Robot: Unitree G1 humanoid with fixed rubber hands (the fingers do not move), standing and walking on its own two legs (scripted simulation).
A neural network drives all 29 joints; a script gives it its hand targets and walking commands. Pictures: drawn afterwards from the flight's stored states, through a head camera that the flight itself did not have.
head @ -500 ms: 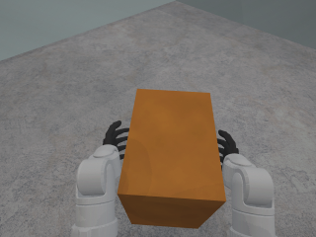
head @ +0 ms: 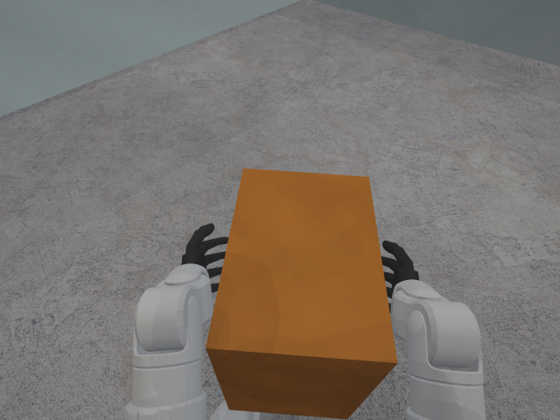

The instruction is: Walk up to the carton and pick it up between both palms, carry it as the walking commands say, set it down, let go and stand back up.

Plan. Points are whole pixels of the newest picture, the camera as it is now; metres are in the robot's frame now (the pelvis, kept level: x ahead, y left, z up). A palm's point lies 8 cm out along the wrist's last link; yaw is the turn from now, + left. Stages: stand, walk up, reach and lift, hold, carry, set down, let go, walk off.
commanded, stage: carry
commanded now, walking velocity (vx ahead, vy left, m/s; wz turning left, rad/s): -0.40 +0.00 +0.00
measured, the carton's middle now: (296, 297) +0.30 +0.00 +0.02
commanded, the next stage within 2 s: none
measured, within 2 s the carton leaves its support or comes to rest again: neither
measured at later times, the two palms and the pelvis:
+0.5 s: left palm out of the picture +0.03 +0.15 +0.08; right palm out of the picture +0.01 -0.11 +0.07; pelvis -0.28 +0.01 -0.01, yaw +0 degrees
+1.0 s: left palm out of the picture -0.25 +0.18 +0.07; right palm out of the picture -0.26 -0.09 +0.08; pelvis -0.55 +0.03 +0.00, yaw +1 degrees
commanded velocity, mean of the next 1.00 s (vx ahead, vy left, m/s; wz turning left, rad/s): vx -0.40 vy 0.00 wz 0.00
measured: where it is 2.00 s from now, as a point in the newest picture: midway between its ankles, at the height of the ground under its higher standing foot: outside the picture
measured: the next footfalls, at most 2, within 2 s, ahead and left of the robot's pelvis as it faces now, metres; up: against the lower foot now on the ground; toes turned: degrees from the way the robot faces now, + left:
left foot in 0.18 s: -0.11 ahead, +0.15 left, +0.00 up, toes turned -2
right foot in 0.50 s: -0.27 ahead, -0.13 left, +0.00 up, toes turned +2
